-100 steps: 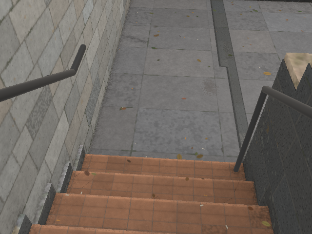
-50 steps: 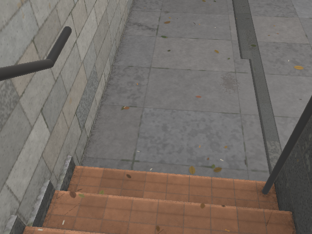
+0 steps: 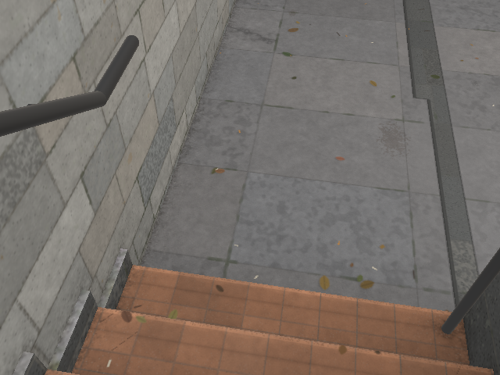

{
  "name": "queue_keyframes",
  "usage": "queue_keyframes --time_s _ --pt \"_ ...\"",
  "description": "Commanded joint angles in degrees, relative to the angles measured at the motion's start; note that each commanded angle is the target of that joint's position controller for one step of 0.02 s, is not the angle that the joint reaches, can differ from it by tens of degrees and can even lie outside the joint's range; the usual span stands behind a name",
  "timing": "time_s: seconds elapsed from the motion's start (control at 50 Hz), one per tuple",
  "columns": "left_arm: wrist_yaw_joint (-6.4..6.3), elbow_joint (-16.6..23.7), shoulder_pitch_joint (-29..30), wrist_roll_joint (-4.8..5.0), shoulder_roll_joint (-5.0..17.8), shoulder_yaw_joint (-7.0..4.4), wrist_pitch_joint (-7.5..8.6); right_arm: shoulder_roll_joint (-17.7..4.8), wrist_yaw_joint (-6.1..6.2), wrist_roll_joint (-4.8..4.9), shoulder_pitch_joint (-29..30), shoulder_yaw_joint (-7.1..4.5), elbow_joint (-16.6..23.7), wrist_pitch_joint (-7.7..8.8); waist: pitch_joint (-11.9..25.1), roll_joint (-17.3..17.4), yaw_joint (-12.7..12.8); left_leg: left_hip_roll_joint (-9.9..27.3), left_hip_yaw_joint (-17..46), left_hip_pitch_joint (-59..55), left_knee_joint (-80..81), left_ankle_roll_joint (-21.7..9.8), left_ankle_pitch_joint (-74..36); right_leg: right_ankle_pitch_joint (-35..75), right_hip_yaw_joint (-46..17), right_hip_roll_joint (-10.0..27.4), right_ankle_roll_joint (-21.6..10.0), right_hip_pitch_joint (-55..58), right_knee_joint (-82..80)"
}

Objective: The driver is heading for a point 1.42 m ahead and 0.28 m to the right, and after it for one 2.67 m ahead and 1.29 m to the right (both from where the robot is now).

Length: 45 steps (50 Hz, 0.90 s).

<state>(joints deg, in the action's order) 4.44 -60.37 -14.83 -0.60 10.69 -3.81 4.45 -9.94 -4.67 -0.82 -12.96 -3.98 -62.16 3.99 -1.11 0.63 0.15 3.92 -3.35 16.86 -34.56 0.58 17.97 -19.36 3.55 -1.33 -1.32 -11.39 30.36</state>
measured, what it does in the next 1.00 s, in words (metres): goes down: left foot, then right foot 0.18 m lower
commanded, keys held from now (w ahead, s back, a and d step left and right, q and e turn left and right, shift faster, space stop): no key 0.12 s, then w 0.88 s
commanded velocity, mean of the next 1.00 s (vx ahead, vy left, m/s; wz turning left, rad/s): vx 0.32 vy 0.00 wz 0.00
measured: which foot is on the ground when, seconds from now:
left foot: down 0.00-0.28, up 0.30-0.52, down 0.54-0.90, up 0.92-1.00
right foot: down 0.00-0.54, up 0.56-0.88, down 0.90-1.00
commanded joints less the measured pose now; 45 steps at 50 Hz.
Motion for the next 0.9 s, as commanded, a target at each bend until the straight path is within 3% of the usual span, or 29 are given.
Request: queue_keyframes --time_s 0.02,0.12,0.18,0.22,0.26,0.3,0.32,0.34,0.42,0.44,0.46,0.5,0.52,0.54,0.56,0.58,0.6,0.62,0.64,0.66,0.68,0.7,0.74,0.76,0.8,0.84,0.86,0.88,0.9 --pt "-0.10 0.3 -4.6 0.07 4.5 -0.88 0.48 -6.2 0.28 -0.21 -3.4 -1.25 0.7 0.22 -0.3 0.9 0.1 0.2 -0.9 0.6 4.4 -1.4 -14.0 15.7 -0.7 0.7 -1.2 0.0 -2.7" --pt "-0.21 -0.6 -5.5 0.00 4.0 -0.75 0.60 -5.8 0.44 -0.20 -3.3 -1.33 0.3 0.15 -0.3 1.0 0.0 0.0 -1.0 0.3 4.2 -1.6 -11.9 14.0 -0.9 0.9 -1.2 -0.8 -2.4" --pt "-1.65 -0.6 -7.2 -2.26 7.4 -2.72 0.86 -10.7 2.41 -2.62 -6.3 -3.75 0.1 0.12 -5.1 1.4 -0.6 1.5 3.6 3.5 8.2 -7.0 21.7 -17.6 -3.1 1.0 -5.9 -5.8 -3.1" --pt "-3.34 -1.5 -10.2 -3.27 3.2 -2.39 1.64 -6.8 4.09 -3.73 -8.9 -3.14 0.0 0.63 -7.9 1.7 -0.3 4.2 8.9 4.2 9.3 -11.7 28.3 -23.8 -7.5 3.2 -10.5 -7.8 -2.6" --pt "-4.73 -2.9 -14.2 -2.74 -0.5 -1.66 2.42 -3.1 5.21 -3.36 -4.7 -2.19 1.9 1.33 -6.2 -0.8 2.0 3.2 8.5 7.7 4.8 -12.6 21.6 -18.9 -11.2 6.0 -13.5 -0.9 -2.8" --pt "-5.57 -5.2 -23.8 -2.99 1.6 -2.04 3.17 0.2 4.94 -2.40 3.4 -1.12 5.6 1.69 -4.6 -9.2 7.4 -2.1 1.0 21.8 -11.4 -9.0 12.7 -9.0 -24.2 14.1 -18.9 13.4 -8.7" --pt "-5.41 -6.6 -28.6 -3.12 3.1 -2.06 3.06 1.3 4.64 -2.97 7.8 -0.75 7.7 2.05 -7.0 -10.8 9.6 -3.0 2.5 31.8 -17.4 -7.8 15.7 -7.5 -33.5 20.3 -21.9 17.9 -13.0" --pt "-5.79 -7.0 -30.4 -3.20 2.2 -1.52 3.09 0.6 4.65 -2.84 9.1 -0.60 8.3 2.57 -9.0 -8.1 10.2 -1.5 5.9 37.1 -19.9 -6.8 16.8 -6.1 -37.0 23.0 -22.2 19.8 -13.4" --pt "-4.62 -6.1 -23.7 -3.58 -0.5 0.10 2.08 0.1 3.74 -4.22 4.4 -0.21 7.3 4.13 -9.5 -4.6 5.4 -0.9 1.9 26.7 -26.4 -7.2 10.0 -0.6 -21.7 17.4 -18.1 3.3 -7.3" --pt "-4.86 -6.0 -21.5 -4.88 -3.4 1.20 2.05 1.3 3.09 -4.61 2.5 0.51 7.0 3.88 -8.8 -6.3 3.1 0.2 3.9 21.9 -29.1 -7.8 -0.4 2.6 -18.4 16.0 -15.2 -2.7 -3.6" --pt "-5.01 -4.5 -18.7 -4.83 -2.4 1.62 1.89 0.5 2.10 -4.75 -3.7 0.17 5.7 3.77 -6.6 -4.5 0.3 -2.2 -0.5 11.2 -31.0 -7.4 -4.2 2.9 -12.5 12.3 -13.5 -12.5 0.6" --pt "-3.82 -0.5 -7.4 -4.74 2.7 0.81 2.61 -1.2 0.38 -4.44 -24.7 -0.91 1.1 3.55 -2.1 -1.4 -11.3 -7.9 -7.2 -20.7 -26.8 -6.2 -7.6 14.1 -1.7 4.8 -11.2 -35.7 15.9" --pt "-2.64 2.1 -1.6 -4.92 6.3 -0.72 3.63 -3.2 0.44 -5.55 -40.7 -1.89 -3.4 3.48 -0.7 1.9 -19.3 -9.9 -7.2 -32.5 -23.3 -5.1 -3.9 20.4 -1.7 1.7 -11.1 -44.1 30.8" --pt "-1.21 4.4 3.4 -4.76 4.5 -1.37 4.40 -6.7 1.02 -8.46 -50.6 -2.69 -7.6 3.41 -0.8 12.6 -23.7 -3.6 6.0 -33.3 -7.3 -8.8 2.4 -7.6 -5.8 -6.4 -11.3 -48.2 54.0" --pt "-0.98 4.8 -6.3 -3.40 -2.1 -1.28 4.99 -9.7 -0.25 -6.87 -46.5 -0.60 -4.0 3.61 4.5 11.5 -12.9 11.3 41.4 -26.9 5.2 -22.7 -8.2 -15.0 -17.0 -10.8 -11.7 -47.1 62.8" --pt "-1.96 6.6 -5.3 -2.19 -3.7 -0.44 4.99 -10.6 -1.04 -5.52 -37.7 -0.45 -2.3 4.37 -7.5 6.3 -9.4 19.6 55.1 -17.7 11.2 -29.6 7.8 -9.1 -20.3 -7.2 -10.9 -59.5 62.8" --pt "-3.28 6.4 -1.9 -3.65 0.0 -0.67 4.11 -4.7 -0.46 -4.24 -28.5 1.25 -1.7 3.84 -10.5 1.1 -6.3 19.6 56.2 -9.2 10.3 -28.5 22.6 -1.9 -19.9 -0.9 -9.1 -64.1 62.1" --pt "-4.75 4.3 -5.0 -4.35 0.0 -0.47 3.34 -0.3 -0.20 -3.62 -19.9 2.46 0.5 3.34 -7.4 -2.9 -2.3 16.6 49.0 -1.2 8.0 -27.1 24.2 3.3 -16.9 2.0 -7.0 -59.8 60.5" --pt "-5.62 3.2 -11.3 -6.77 -5.3 2.33 2.30 4.1 1.22 -4.17 -11.8 3.81 2.1 3.07 -4.8 -3.5 2.5 13.6 40.5 9.8 2.4 -23.5 16.6 13.5 -17.4 5.6 -5.5 -51.0 53.1" --pt "-5.18 1.8 -14.3 -7.45 -8.0 3.63 2.16 6.0 3.04 -4.26 -5.3 4.71 5.3 3.14 -5.8 -3.5 5.1 7.5 27.4 23.3 -0.5 -19.1 10.9 25.6 -14.2 6.0 -4.4 -37.7 44.7" --pt "-4.00 1.2 -15.6 -7.41 -7.3 3.97 1.78 9.1 4.81 -5.04 -0.2 6.25 8.0 4.37 -6.0 -0.1 6.2 2.4 15.4 35.0 -4.1 -15.5 7.2 37.8 -10.9 7.2 -3.1 -25.6 37.3" --pt "-3.15 1.8 -16.0 -5.70 -5.5 3.49 2.72 7.5 5.96 -5.19 1.4 6.86 9.8 5.88 -2.7 -0.6 6.0 -2.3 4.3 46.4 -8.4 -11.5 9.0 52.4 -5.3 6.5 -1.2 -8.1 28.5" --pt "-2.15 5.2 -8.4 -4.34 -0.1 2.19 2.46 0.3 6.35 -4.04 -9.0 6.49 6.7 6.78 -3.7 2.5 3.3 -4.0 1.1 49.0 -9.6 -8.5 16.4 49.7 0.8 4.1 3.4 1.9 22.1" --pt "-2.15 7.3 -4.1 -4.25 2.0 1.91 1.99 -1.0 5.54 -3.82 -14.7 6.77 4.3 6.86 -4.9 2.3 1.6 -2.3 4.3 46.8 -10.2 -9.7 17.7 44.9 0.9 3.3 4.2 3.9 20.0" --pt "-2.00 11.5 1.8 -5.52 2.0 2.81 0.28 -4.4 4.20 -2.51 -22.3 6.20 1.3 6.68 -7.5 1.7 -1.2 2.4 13.9 30.8 -14.1 -14.0 17.8 28.1 -1.5 3.0 2.7 -1.6 8.5" --pt "-2.26 13.1 5.5 -5.24 1.9 3.66 -0.54 -5.8 3.61 -1.70 -22.2 5.77 1.2 4.76 -7.8 0.5 -3.0 6.6 25.2 11.5 -18.5 -17.0 10.2 17.0 -6.6 5.4 -0.3 -9.5 -6.3" --pt "-2.27 11.2 0.9 -4.52 2.8 3.64 -0.53 -7.7 2.76 -1.87 -19.1 4.94 2.3 3.71 -7.2 -0.8 -1.1 5.8 27.0 6.0 -24.3 -17.5 6.2 19.3 -6.9 5.9 -1.6 -7.7 -13.7" --pt "-2.54 7.6 -7.6 -4.40 5.3 2.84 0.14 -6.9 1.71 -2.50 -17.8 4.82 2.3 2.54 -5.6 -4.2 1.9 2.8 23.9 6.4 -34.6 -16.4 2.1 26.8 -3.9 4.6 -2.2 2.2 -20.8" --pt "-2.85 3.5 -22.9 -4.11 9.3 0.37 0.66 -7.3 -0.75 -5.00 -16.7 4.21 1.8 2.13 -0.2 -6.3 8.4 -1.3 18.7 14.8 -51.6 -14.1 -11.5 33.2 -2.5 4.5 -5.9 20.4 -13.1"
Velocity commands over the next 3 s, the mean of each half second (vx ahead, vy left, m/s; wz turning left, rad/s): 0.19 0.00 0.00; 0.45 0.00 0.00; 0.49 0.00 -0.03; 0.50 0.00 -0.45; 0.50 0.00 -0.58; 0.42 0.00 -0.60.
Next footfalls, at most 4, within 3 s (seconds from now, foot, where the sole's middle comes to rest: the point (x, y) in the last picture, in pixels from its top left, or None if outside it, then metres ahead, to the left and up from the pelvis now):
0.54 left None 0.16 0.14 -0.77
0.90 right None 0.37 -0.05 -0.95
1.32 left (196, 365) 0.66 0.20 -1.14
1.90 right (256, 313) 0.94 0.00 -1.32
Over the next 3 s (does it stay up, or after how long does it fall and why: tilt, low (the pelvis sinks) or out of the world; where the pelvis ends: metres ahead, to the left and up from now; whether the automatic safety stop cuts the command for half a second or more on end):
stays up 1.49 -0.11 -0.73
